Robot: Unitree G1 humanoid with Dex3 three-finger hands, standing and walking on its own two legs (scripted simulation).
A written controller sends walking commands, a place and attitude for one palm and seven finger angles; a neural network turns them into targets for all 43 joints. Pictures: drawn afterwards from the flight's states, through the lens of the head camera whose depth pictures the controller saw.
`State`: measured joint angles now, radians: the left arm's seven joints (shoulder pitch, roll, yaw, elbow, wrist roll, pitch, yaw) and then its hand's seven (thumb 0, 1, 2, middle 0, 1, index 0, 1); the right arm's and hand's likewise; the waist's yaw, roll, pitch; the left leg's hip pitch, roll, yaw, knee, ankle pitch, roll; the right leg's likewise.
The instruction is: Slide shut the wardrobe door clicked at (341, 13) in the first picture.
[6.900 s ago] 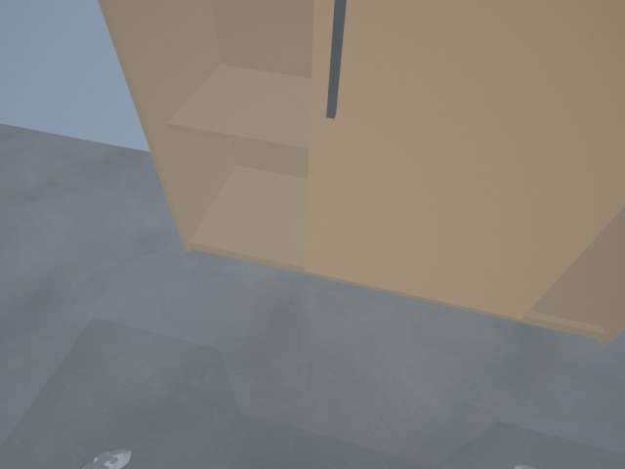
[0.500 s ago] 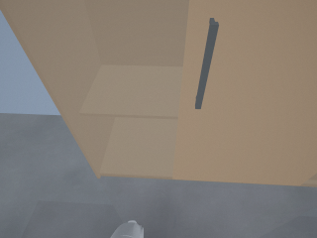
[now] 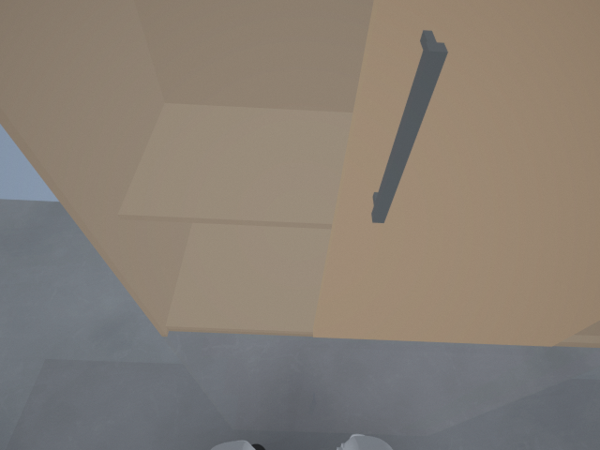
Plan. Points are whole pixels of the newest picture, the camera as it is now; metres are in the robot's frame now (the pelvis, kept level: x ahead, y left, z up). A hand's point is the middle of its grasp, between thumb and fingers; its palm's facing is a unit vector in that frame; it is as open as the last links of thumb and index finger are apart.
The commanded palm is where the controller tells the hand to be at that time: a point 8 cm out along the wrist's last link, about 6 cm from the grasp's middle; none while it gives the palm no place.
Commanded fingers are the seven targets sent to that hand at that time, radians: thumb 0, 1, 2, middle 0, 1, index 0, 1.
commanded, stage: come to a stop and stand still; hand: right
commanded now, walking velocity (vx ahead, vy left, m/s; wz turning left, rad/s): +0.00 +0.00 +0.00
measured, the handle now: (398, 144) +0.49 -0.11 +0.14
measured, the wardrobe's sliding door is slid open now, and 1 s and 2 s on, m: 0.49 0.49 0.49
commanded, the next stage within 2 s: look again from close up in 1.12 s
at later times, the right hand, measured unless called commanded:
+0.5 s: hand out of the picture -0.03 -0.22 -0.16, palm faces +0.01 +0.97 -0.24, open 7.4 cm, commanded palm none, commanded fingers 0.00 -0.90 -0.90 0.20 0.30 0.20 0.30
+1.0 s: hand out of the picture -0.08 -0.17 -0.17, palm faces +0.02 +0.99 -0.15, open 7.4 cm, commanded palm none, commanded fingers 0.00 -0.90 -0.90 0.20 0.30 0.20 0.30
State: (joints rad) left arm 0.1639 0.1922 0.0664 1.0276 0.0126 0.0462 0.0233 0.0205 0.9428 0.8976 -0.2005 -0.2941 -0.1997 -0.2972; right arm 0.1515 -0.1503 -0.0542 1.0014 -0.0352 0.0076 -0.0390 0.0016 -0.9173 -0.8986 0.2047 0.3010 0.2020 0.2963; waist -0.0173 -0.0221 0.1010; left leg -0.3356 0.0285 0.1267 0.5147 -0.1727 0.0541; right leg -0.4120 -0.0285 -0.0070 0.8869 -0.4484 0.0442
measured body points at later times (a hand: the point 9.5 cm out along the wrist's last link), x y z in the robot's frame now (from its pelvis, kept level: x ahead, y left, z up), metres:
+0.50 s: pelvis -0.03 -0.04 +0.01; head -0.02 -0.03 +0.46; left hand +0.00 +0.19 -0.16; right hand -0.03 -0.28 -0.14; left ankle -0.08 +0.08 -0.73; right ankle -0.01 -0.14 -0.73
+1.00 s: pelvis -0.05 -0.02 +0.01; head -0.04 -0.01 +0.46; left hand -0.11 +0.18 -0.15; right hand -0.08 -0.22 -0.15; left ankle -0.08 +0.08 -0.73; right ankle -0.01 -0.14 -0.73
